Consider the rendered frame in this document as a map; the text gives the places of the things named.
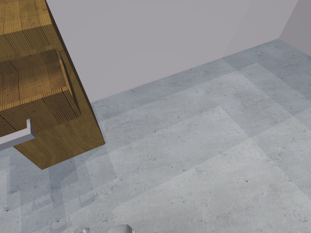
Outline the cabinet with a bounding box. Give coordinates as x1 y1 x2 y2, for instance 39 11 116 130
0 0 105 170

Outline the drawer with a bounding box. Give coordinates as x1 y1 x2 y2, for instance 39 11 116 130
0 48 82 137

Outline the handle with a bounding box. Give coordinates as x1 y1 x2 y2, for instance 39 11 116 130
0 119 35 151

